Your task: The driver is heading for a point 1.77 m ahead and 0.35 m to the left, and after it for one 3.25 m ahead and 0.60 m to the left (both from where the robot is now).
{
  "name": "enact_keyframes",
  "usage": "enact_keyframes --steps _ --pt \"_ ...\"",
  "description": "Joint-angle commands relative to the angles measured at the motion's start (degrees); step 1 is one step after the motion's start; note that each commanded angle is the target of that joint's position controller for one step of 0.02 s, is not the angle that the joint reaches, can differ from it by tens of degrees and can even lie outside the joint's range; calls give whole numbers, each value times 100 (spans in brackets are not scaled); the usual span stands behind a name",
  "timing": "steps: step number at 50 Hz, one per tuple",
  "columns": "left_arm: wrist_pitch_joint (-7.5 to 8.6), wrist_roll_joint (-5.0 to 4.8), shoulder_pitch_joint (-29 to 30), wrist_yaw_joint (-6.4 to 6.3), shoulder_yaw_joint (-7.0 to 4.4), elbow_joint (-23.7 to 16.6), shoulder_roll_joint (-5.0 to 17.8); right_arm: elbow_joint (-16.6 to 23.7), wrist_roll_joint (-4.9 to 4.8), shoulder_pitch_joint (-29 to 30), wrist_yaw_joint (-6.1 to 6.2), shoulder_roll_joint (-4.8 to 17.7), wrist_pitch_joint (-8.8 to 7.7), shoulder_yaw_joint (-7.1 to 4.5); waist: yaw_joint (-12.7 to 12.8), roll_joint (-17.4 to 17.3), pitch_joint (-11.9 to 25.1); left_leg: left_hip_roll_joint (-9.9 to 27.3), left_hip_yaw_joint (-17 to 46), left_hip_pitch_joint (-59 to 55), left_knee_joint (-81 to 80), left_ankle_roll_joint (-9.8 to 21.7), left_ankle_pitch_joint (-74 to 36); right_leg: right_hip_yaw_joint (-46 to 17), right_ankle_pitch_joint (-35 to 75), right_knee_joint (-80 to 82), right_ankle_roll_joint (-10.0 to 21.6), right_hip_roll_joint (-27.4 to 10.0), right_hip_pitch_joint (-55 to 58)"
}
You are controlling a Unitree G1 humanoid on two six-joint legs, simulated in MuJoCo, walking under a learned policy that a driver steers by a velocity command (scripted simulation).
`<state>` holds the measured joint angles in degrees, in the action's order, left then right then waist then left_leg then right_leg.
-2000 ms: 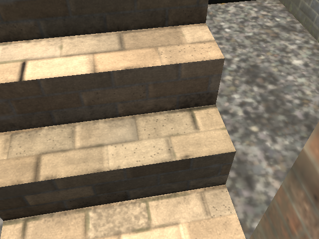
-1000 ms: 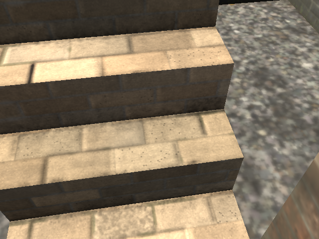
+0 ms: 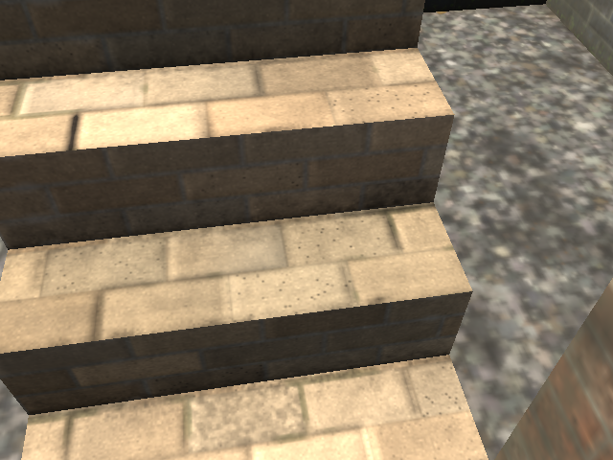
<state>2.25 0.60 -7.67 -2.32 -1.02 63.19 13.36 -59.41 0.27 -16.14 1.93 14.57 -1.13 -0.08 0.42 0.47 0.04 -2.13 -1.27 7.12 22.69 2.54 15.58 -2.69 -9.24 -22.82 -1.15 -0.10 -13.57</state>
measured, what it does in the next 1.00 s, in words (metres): shifts its weight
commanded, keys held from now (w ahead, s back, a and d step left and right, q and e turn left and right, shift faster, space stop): no key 0.08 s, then w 0.92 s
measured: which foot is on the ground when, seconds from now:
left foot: down 0.00-1.00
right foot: down 0.00-1.00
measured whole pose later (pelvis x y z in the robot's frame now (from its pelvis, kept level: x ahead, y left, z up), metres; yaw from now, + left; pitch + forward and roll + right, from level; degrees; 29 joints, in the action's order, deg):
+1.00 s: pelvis +0.06 -0.01 +0.00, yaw +1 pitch +0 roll -1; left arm 3.3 0.6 -3.7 -1.5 1.3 57.1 14.0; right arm -57.4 -0.8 -8.9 1.7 14.4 -4.1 3.0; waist -0.6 -0.6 -0.1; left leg 0.0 0.4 -2.0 13.9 0.8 15.7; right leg -1.1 -11.2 -16.9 0.2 1.6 -5.5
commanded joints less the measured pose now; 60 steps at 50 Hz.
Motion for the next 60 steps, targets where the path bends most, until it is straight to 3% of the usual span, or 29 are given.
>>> enact_keyframes --steps 1,4,5,6,8,10,16,20,22,23,24,26,29,32,38,50,53,58,60 --pt "50 -5 75 -21 -93 -193 610 131 -5 -230 19 736 -45 -127 5 -30 -30 438 465 472 -510 29 -882 -181 496 207 237 -144 323" --pt "47 -8 42 -27 -93 -180 606 111 -8 -262 18 723 -46 -123 3 -32 -25 432 461 464 -496 32 -921 -179 515 198 237 -142 317" --pt "37 8 -56 -30 -66 -129 505 50 11 -344 20 619 -44 -91 8 -23 114 403 439 407 -580 20 -529 -156 284 253 227 -126 405" --pt "-79 58 -368 -18 95 7 205 58 7 -377 14 87 -114 120 27 -30 35 759 694 330 -851 105 -165 -371 116 487 122 -442 611" --pt "-148 83 -157 2 84 -71 402 51 -2 -215 13 399 -160 91 8 -40 -357 659 739 387 -991 122 339 -368 -70 540 99 -360 454" --pt "-119 72 -78 29 86 -150 501 60 -8 -178 -4 580 -186 68 -5 -119 -389 674 790 311 -1068 162 474 -297 -88 481 121 -293 409" --pt "30 57 -75 56 130 -309 394 54 -52 -197 -35 599 -269 30 -83 -214 -539 728 844 -24 -995 338 232 -85 -249 136 200 -107 170" --pt "107 38 -121 31 149 -440 352 78 -66 -125 -38 577 -318 2 -78 -162 -473 739 690 -385 -582 356 -1445 -82 136 16 274 -113 177" --pt "226 -17 -164 -47 178 -517 314 161 -122 98 -68 500 -373 36 -9 -9 -272 753 627 -445 -480 222 -2841 -196 1368 213 252 -297 465" --pt "251 2 -178 -79 119 -495 489 199 -121 188 -60 548 -380 13 -34 -28 -117 727 555 -589 -367 116 -3199 -231 2015 129 254 -368 589" --pt "215 46 -213 -73 92 -539 576 166 -102 -22 -51 558 -366 0 -87 54 241 709 466 -751 -267 45 -3188 -210 2231 -7 302 -355 832" --pt "179 19 -159 -67 98 -616 483 165 -126 -23 -28 560 -328 -2 -90 3 386 676 428 -773 -245 2 -3121 -205 2344 -49 339 -370 970" --pt "161 -12 -38 -59 113 -659 473 268 -134 144 -17 424 -291 52 -123 -61 280 645 400 -786 -304 -44 -2922 -220 2320 33 401 -372 918" --pt "180 -17 141 -5 88 -754 577 299 -101 225 11 510 -303 73 -144 -116 183 636 393 -780 -355 -67 -2996 -247 2473 75 370 -376 893" --pt "176 -10 330 35 83 -861 628 392 -105 480 12 582 -327 113 -97 -44 357 737 409 -821 -453 -117 -3213 -270 2655 185 306 -428 1089" --pt "177 2 648 83 130 -888 712 414 -109 768 -21 616 -358 206 -92 -94 319 811 521 -821 -880 -177 -2567 -338 2018 636 188 -474 1107" --pt "165 20 650 16 177 -839 697 467 -117 871 -62 625 -335 198 -72 -97 325 857 548 -825 -947 -219 -2526 -332 1889 738 194 -488 1131" --pt "175 17 690 43 209 -810 733 445 -107 902 -80 631 -342 215 -73 -131 245 852 568 -760 -1060 -227 -2210 -347 1649 857 170 -503 1081" --pt "174 26 728 40 217 -848 730 429 -105 946 -94 729 -341 187 -35 -69 224 890 597 -714 -1061 -212 -2252 -335 1588 874 91 -493 1055"
Keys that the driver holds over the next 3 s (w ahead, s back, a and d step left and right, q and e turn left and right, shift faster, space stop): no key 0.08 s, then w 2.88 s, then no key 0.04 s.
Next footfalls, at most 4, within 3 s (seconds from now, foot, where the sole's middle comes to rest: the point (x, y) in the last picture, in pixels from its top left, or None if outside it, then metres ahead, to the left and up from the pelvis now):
none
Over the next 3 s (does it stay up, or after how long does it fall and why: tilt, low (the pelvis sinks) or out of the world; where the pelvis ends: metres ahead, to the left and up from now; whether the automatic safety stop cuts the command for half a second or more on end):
stays up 0.04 0.00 0.01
